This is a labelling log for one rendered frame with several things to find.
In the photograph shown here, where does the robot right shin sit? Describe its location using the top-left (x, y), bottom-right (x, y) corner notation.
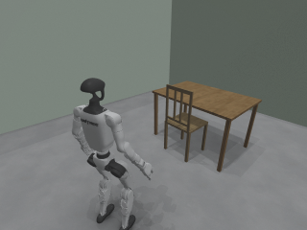
top-left (120, 190), bottom-right (134, 229)

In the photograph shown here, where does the robot left forearm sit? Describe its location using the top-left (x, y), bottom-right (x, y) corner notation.
top-left (73, 134), bottom-right (88, 147)

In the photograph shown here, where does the table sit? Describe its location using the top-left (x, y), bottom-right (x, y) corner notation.
top-left (152, 80), bottom-right (262, 172)

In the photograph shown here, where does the left robot foot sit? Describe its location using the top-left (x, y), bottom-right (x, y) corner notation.
top-left (96, 203), bottom-right (115, 223)

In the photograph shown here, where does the robot left upper arm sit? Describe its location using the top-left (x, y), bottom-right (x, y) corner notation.
top-left (71, 104), bottom-right (86, 137)

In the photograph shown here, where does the chair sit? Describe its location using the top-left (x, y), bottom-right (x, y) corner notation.
top-left (164, 84), bottom-right (208, 163)

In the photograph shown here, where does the robot right forearm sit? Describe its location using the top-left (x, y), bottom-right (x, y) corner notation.
top-left (124, 142), bottom-right (146, 170)

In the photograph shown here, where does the robot left hand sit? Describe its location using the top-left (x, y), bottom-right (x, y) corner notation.
top-left (81, 144), bottom-right (94, 155)

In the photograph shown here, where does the robot right upper arm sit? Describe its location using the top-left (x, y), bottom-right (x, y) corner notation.
top-left (105, 111), bottom-right (127, 153)

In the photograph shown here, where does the robot right hand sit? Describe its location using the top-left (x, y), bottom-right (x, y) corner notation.
top-left (140, 162), bottom-right (154, 181)

